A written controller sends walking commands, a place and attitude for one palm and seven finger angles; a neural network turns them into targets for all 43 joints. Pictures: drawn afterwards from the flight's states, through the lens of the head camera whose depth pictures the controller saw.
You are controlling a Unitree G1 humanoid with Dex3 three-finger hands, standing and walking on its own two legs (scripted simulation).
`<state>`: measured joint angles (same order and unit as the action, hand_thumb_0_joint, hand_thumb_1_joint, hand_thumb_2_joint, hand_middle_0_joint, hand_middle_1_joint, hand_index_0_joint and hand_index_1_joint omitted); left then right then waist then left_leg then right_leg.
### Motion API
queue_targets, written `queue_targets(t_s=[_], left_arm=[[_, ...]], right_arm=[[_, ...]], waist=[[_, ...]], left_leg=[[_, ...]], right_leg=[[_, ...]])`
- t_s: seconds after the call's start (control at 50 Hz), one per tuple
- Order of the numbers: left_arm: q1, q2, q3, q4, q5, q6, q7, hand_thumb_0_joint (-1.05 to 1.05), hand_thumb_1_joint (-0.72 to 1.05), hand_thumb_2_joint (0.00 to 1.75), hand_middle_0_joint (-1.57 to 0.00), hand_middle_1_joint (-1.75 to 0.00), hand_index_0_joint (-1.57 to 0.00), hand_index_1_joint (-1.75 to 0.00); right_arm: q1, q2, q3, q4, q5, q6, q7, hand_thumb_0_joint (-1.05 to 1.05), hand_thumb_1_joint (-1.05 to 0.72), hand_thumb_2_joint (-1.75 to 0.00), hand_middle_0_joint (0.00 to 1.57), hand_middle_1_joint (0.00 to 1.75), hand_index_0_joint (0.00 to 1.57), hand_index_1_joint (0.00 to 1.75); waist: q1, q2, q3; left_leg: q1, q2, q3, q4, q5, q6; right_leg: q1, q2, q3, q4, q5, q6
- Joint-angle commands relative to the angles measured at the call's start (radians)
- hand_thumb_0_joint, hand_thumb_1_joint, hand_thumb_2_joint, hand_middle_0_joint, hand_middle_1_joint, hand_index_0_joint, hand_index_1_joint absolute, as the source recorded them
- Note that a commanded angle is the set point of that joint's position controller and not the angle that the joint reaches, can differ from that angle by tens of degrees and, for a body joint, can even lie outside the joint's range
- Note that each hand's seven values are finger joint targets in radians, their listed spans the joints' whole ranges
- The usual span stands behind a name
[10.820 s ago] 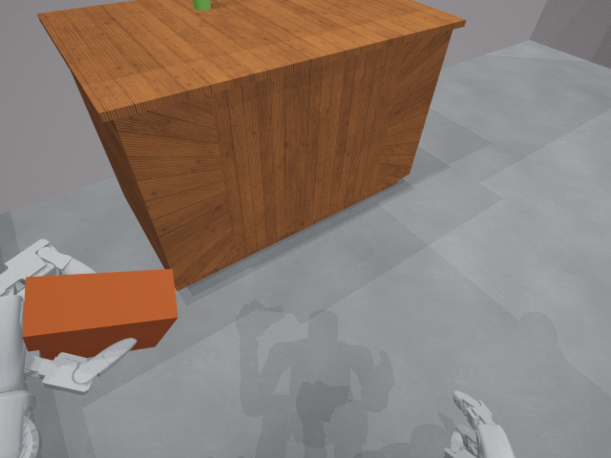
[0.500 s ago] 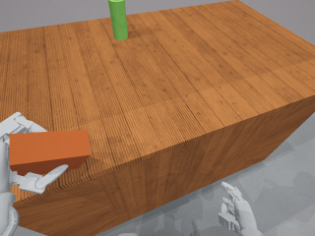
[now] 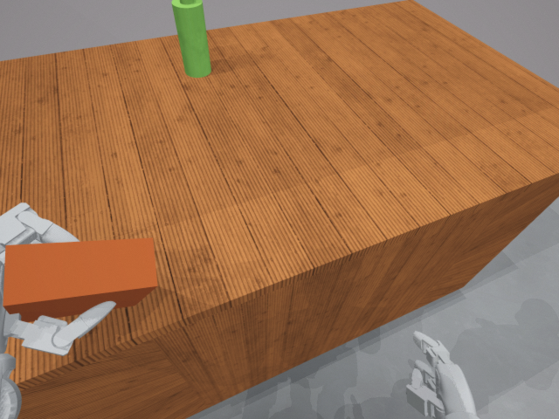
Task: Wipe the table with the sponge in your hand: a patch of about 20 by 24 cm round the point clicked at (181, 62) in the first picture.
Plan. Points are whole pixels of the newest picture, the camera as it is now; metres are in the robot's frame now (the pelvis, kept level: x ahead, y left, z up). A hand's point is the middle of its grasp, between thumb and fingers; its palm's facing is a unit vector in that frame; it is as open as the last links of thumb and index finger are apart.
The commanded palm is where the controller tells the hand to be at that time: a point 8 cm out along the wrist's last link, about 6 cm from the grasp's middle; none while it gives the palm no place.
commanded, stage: come to a stop and stand still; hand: left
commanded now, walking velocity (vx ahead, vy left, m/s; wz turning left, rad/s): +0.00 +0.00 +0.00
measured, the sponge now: (104, 279) +0.23 +0.21 +0.14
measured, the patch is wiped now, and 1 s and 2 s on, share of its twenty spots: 0.00 0.00 0.00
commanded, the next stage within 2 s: look again from close up in 1.18 s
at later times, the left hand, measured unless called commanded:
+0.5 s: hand (27, 301) +0.20 +0.27 +0.14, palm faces +0.35 -0.86 -0.37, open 9.4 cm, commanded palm +0.15 +0.30 +0.18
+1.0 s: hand (28, 277) +0.22 +0.27 +0.16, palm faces +0.38 -0.85 -0.36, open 9.4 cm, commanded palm +0.16 +0.30 +0.18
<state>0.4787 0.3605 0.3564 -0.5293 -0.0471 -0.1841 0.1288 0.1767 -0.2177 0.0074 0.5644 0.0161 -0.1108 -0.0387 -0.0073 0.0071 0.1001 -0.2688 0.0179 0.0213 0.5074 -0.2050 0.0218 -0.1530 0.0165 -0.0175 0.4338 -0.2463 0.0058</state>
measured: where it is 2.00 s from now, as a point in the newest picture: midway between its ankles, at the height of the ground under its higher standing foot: outside the picture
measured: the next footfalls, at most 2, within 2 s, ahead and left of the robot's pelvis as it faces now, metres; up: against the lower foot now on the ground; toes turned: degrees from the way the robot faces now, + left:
none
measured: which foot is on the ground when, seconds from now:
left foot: down 0.00-1.00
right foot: down 0.00-1.00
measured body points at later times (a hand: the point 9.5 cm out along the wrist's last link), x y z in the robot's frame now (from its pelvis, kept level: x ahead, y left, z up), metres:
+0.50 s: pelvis -0.02 +0.02 +0.00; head -0.01 +0.06 +0.45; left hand +0.18 +0.31 +0.16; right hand +0.16 -0.21 -0.06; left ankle +0.04 +0.10 -0.74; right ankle -0.01 -0.13 -0.74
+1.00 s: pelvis +0.00 +0.02 +0.00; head +0.02 +0.05 +0.45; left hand +0.19 +0.31 +0.18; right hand +0.18 -0.20 -0.06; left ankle +0.04 +0.10 -0.74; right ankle -0.01 -0.13 -0.74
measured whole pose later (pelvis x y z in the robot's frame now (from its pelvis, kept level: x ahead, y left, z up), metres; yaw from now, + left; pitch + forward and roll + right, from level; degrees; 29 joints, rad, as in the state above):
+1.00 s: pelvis +0.00 +0.02 +0.00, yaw +0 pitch -2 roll -2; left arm 0.41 0.37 0.36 -0.48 -0.02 -0.22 0.11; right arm 0.19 -0.19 0.02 0.59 0.00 -0.15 -0.02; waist 0.03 -0.04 0.08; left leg -0.26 0.00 0.04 0.48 -0.19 0.05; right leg -0.14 0.00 0.00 0.39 -0.22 0.03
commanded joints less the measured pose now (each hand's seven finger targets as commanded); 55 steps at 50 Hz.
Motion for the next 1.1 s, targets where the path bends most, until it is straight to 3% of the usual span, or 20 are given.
queue_targets(t_s=[0.0, 0.06, 0.08, 0.1, 0.12, 0.14, 0.16, 0.2, 0.24, 0.32, 0.36, 0.48, 0.58, 0.66, 0.68, 0.76, 0.78, 0.88, 0.94, 1.08], left_arm=[[-0.034, 0.141, 0.110, -0.184, -0.013, -0.057, 0.018, 0.00, 0.10, 1.30, -1.20, -1.60, -1.20, -1.60], [-0.038, 0.154, 0.121, -0.171, -0.010, -0.049, 0.019, 0.00, 0.10, 1.30, -1.20, -1.60, -1.20, -1.60], [-1.015, 0.952, 0.696, -0.363, 0.124, -0.150, 0.001, 0.00, 0.10, 1.30, -1.20, -1.60, -1.20, -1.60], [-0.468, 0.339, 0.291, 0.205, 0.038, -0.104, -0.034, 0.00, 0.10, 1.30, -1.20, -1.60, -1.20, -1.60], [-0.252, 0.273, 0.238, 0.094, 0.012, -0.113, -0.029, 0.00, 0.10, 1.30, -1.20, -1.60, -1.20, -1.60], [-0.214, 0.185, 0.149, 0.101, 0.000, -0.101, -0.033, 0.00, 0.10, 1.30, -1.20, -1.60, -1.20, -1.60], [-0.168, 0.091, 0.051, 0.067, -0.011, -0.100, -0.041, 0.00, 0.10, 1.30, -1.20, -1.60, -1.20, -1.60], [-0.164, 0.102, 0.014, -0.097, -0.002, -0.104, -0.039, 0.00, 0.10, 1.30, -1.20, -1.60, -1.20, -1.60], [-0.160, 0.098, -0.017, -0.154, 0.008, -0.100, -0.032, 0.00, 0.10, 1.30, -1.20, -1.60, -1.20, -1.60], [-0.168, 0.193, 0.101, -0.159, 0.017, -0.102, -0.005, 0.00, 0.10, 1.30, -1.20, -1.60, -1.20, -1.60], [-0.192, 0.287, 0.206, -0.167, 0.013, -0.110, 0.009, 0.00, 0.10, 1.30, -1.20, -1.60, -1.20, -1.60], [-0.280, 0.193, 0.130, -0.154, 0.021, -0.137, -0.003, 0.00, 0.10, 1.30, -1.20, -1.60, -1.20, -1.60], [-0.227, 0.096, 0.020, -0.158, 0.038, -0.125, -0.010, 0.00, 0.10, 1.30, -1.20, -1.60, -1.20, -1.60], [-0.178, 0.145, 0.076, -0.097, 0.045, -0.101, 0.002, 0.00, 0.10, 1.30, -1.20, -1.60, -1.20, -1.60], [-0.176, 0.115, 0.054, -0.074, 0.040, -0.099, -0.003, 0.00, 0.10, 1.30, -1.20, -1.60, -1.20, -1.60], [-0.204, 0.202, 0.140, -0.123, 0.035, -0.102, 0.001, 0.00, 0.10, 1.30, -1.20, -1.60, -1.20, -1.60], [-0.196, 0.161, 0.107, -0.116, 0.027, -0.103, -0.005, 0.00, 0.10, 1.30, -1.20, -1.60, -1.20, -1.60], [-0.174, 0.165, 0.103, -0.199, 0.019, -0.111, -0.005, 0.00, 0.10, 1.30, -1.20, -1.60, -1.20, -1.60], [-0.142, 0.162, 0.099, -0.213, 0.017, -0.108, -0.004, 0.00, 0.10, 1.30, -1.20, -1.60, -1.20, -1.60], [-0.112, 0.129, 0.085, -0.096, 0.015, -0.079, -0.004, 0.00, 0.10, 1.30, -1.20, -1.60, -1.20, -1.60]], right_arm=[[-0.082, -0.111, -0.042, -0.157, 0.006, -0.046, -0.007, 0.00, -0.90, -0.90, 0.20, 0.30, 0.20, 0.30], [-0.094, -0.111, -0.041, -0.154, 0.008, -0.042, -0.011, 0.00, -0.90, -0.90, 0.20, 0.30, 0.20, 0.30], [0.027, -0.136, -0.072, -0.120, -0.056, -0.084, -0.013, 0.00, -0.90, -0.90, 0.20, 0.30, 0.20, 0.30], [-0.034, -0.023, -0.020, -0.069, -0.022, -0.086, -0.009, 0.00, -0.90, -0.90, 0.20, 0.30, 0.20, 0.30], [-0.020, -0.094, -0.066, -0.131, -0.013, -0.094, -0.005, 0.00, -0.90, -0.90, 0.20, 0.30, 0.20, 0.30], [-0.002, -0.114, -0.069, -0.124, -0.004, -0.098, 0.002, 0.00, -0.90, -0.90, 0.20, 0.30, 0.20, 0.30], [-0.046, -0.107, -0.067, -0.125, 0.010, -0.108, 0.013, 0.00, -0.90, -0.90, 0.20, 0.30, 0.20, 0.30], [-0.045, -0.118, -0.066, -0.137, 0.003, -0.107, 0.040, 0.00, -0.90, -0.90, 0.20, 0.30, 0.20, 0.30], [-0.067, -0.112, -0.054, -0.148, 0.001, -0.111, 0.050, 0.00, -0.90, -0.90, 0.20, 0.30, 0.20, 0.30], [-0.087, -0.116, -0.047, -0.160, -0.003, -0.105, 0.029, 0.00, -0.90, -0.90, 0.20, 0.30, 0.20, 0.30], [-0.100, -0.114, -0.040, -0.155, -0.006, -0.092, 0.010, 0.00, -0.90, -0.90, 0.20, 0.30, 0.20, 0.30], [-0.078, -0.109, -0.037, -0.153, -0.004, -0.106, -0.001, 0.00, -0.90, -0.90, 0.20, 0.30, 0.20, 0.30], [-0.055, -0.114, -0.037, -0.136, -0.002, -0.136, 0.018, 0.00, -0.90, -0.90, 0.20, 0.30, 0.20, 0.30], [-0.057, -0.114, -0.039, -0.120, -0.007, -0.121, 0.021, 0.00, -0.90, -0.90, 0.20, 0.30, 0.20, 0.30], [-0.054, -0.109, -0.038, -0.121, -0.009, -0.114, 0.020, 0.00, -0.90, -0.90, 0.20, 0.30, 0.20, 0.30], [-0.079, -0.109, -0.036, -0.123, -0.008, -0.097, 0.011, 0.00, -0.90, -0.90, 0.20, 0.30, 0.20, 0.30], [-0.073, -0.100, -0.033, -0.128, -0.009, -0.092, 0.009, 0.00, -0.90, -0.90, 0.20, 0.30, 0.20, 0.30], [-0.080, -0.098, -0.033, -0.137, -0.006, -0.096, 0.009, 0.00, -0.90, -0.90, 0.20, 0.30, 0.20, 0.30], [-0.070, -0.100, -0.040, -0.139, -0.004, -0.094, 0.011, 0.00, -0.90, -0.90, 0.20, 0.30, 0.20, 0.30], [-0.065, -0.107, -0.044, -0.126, -0.001, -0.063, 0.006, 0.00, -0.90, -0.90, 0.20, 0.30, 0.20, 0.30]], waist=[[0.008, 0.039, -0.193], [0.009, 0.024, -0.186], [0.078, -0.184, -0.137], [0.033, -0.185, -0.275], [0.071, -0.098, -0.257], [0.053, -0.027, -0.306], [0.054, 0.146, -0.332], [0.054, 0.175, -0.316], [0.051, 0.095, -0.251], [0.041, -0.036, -0.160], [0.040, -0.010, -0.132], [0.033, 0.197, -0.143], [0.031, 0.142, -0.180], [0.038, -0.007, -0.172], [0.030, -0.011, -0.154], [0.035, 0.049, -0.170], [0.031, 0.052, -0.177], [0.036, 0.109, -0.222], [0.038, 0.075, -0.246], [0.030, 0.037, -0.180]], left_leg=[[0.089, 0.077, -0.084, -0.071, 0.126, 0.001], [0.105, 0.078, -0.086, -0.081, 0.088, 0.003], [-0.008, 0.071, -0.040, 0.046, 0.191, 0.015], [0.105, -0.023, -0.037, -0.024, 0.231, -0.001], [0.147, 0.019, -0.033, -0.022, 0.276, -0.012], [0.170, 0.025, -0.043, -0.057, 0.308, -0.002], [0.242, 0.047, -0.037, -0.068, 0.358, 0.017], [0.197, 0.093, -0.075, -0.080, 0.351, 0.028], [0.081, 0.095, -0.089, -0.118, 0.194, 0.024], [-0.004, 0.055, -0.089, -0.144, -0.123, 0.010], [-0.012, 0.048, -0.096, -0.157, -0.190, 0.008], [-0.084, 0.090, -0.128, -0.249, -0.364, 0.031], [-0.025, 0.095, -0.143, -0.244, -0.288, 0.018], [0.013, 0.062, -0.090, -0.173, -0.179, 0.000], [0.013, 0.054, -0.091, -0.161, -0.160, 0.001], [0.040, 0.046, -0.080, -0.161, -0.074, -0.005], [0.038, 0.045, -0.084, -0.160, -0.057, 0.001], [0.080, 0.051, -0.080, -0.149, 0.035, 0.007], [0.116, 0.053, -0.073, -0.117, 0.124, 0.008], [0.088, 0.049, -0.061, -0.125, 0.073, 0.003]], right_leg=[[0.017, -0.095, 0.068, -0.063, 0.225, -0.031], [-0.003, -0.095, 0.077, -0.069, 0.200, -0.031], [-0.095, -0.128, 0.136, -0.155, 0.332, -0.015], [-0.034, -0.148, 0.150, -0.054, 0.399, -0.080], [0.000, -0.121, 0.185, -0.065, 0.471, -0.051], [0.054, -0.111, 0.143, -0.027, 0.405, -0.045], [-0.003, -0.093, 0.115, 0.014, 0.317, -0.033], [-0.012, -0.074, 0.080, 0.026, 0.195, -0.017], [0.010, -0.063, 0.070, 0.005, 0.118, -0.014], [-0.041, -0.062, 0.083, -0.080, -0.037, -0.022], [-0.074, -0.056, 0.084, -0.102, -0.107, -0.025], [0.035, -0.020, 0.034, -0.016, -0.068, -0.020], [0.034, -0.012, 0.027, -0.017, -0.008, -0.014], [-0.001, -0.028, 0.054, -0.099, 0.008, -0.014], [-0.018, -0.040, 0.060, -0.114, 0.006, -0.018], [-0.006, -0.035, 0.054, -0.101, 0.058, -0.018], [0.015, -0.039, 0.044, -0.096, 0.078, -0.019], [0.047, -0.038, 0.032, -0.066, 0.146, -0.017], [0.053, -0.048, 0.044, -0.065, 0.208, -0.018], [0.018, -0.051, 0.046, -0.098, 0.190, -0.015]])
